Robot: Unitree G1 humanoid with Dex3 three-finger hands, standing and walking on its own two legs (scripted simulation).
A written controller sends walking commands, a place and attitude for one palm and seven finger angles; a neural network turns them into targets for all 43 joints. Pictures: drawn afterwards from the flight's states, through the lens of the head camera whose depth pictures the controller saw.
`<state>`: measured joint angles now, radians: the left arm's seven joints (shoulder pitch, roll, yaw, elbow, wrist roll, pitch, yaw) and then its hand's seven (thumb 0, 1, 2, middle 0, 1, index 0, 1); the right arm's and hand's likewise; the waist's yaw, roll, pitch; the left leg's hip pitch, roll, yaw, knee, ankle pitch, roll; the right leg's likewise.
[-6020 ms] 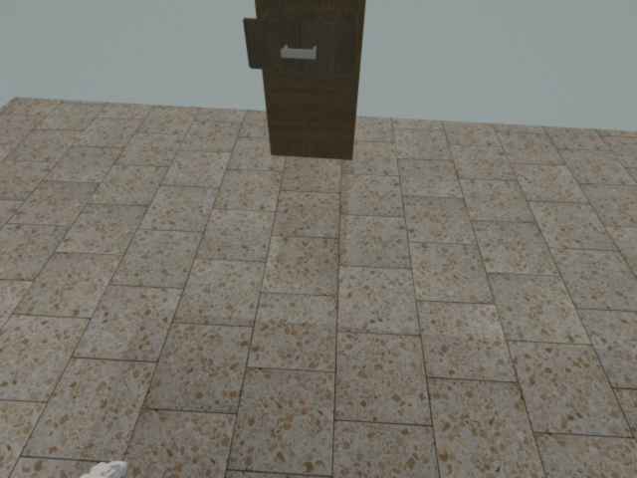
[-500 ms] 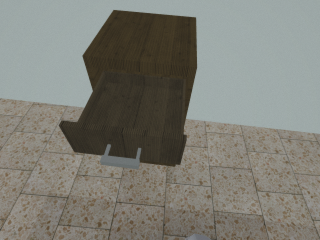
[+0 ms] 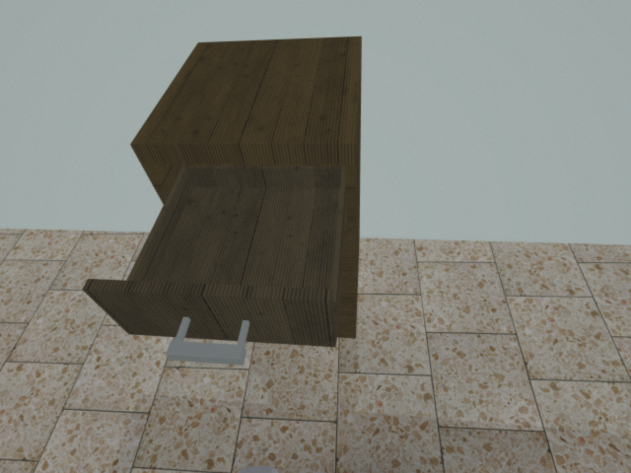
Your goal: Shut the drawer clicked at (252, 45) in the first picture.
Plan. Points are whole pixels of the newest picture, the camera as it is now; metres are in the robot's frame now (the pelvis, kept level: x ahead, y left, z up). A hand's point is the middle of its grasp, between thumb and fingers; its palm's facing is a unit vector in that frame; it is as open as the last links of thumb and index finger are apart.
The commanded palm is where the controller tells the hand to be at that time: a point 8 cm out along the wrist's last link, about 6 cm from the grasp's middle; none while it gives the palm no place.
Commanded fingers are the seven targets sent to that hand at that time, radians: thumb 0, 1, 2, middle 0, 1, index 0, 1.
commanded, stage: come to a stop and stand still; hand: left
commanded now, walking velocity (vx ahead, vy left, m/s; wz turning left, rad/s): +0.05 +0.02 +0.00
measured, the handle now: (210, 339) +0.32 +0.20 -0.09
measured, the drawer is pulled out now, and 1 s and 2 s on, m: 0.30 0.30 0.30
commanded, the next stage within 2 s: look again from close up in 1.22 s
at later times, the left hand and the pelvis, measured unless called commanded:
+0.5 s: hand out of the picture +0.01 +0.26 -0.18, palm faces -0.01 -0.97 -0.25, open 7.4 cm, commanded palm none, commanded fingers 0.00 0.90 0.90 -0.20 -0.30 -0.20 -0.30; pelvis -0.01 +0.07 -0.01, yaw -1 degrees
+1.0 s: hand out of the picture +0.06 +0.25 -0.18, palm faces +0.01 -0.97 -0.24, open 7.3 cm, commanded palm none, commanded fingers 0.00 0.90 0.90 -0.20 -0.30 -0.20 -0.30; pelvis +0.02 +0.07 -0.01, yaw -1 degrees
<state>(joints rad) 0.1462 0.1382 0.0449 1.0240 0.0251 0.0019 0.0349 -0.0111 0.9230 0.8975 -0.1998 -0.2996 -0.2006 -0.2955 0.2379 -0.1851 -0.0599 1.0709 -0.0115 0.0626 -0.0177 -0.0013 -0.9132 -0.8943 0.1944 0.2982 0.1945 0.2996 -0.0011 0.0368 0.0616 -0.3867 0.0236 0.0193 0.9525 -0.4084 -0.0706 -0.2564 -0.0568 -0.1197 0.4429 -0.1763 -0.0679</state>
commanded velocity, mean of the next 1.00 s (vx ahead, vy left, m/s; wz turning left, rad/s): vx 0.00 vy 0.00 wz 0.00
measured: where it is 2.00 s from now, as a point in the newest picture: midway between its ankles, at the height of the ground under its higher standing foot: outside the picture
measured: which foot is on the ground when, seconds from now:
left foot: up 0.00-0.20, down 0.22-1.00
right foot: down 0.00-1.00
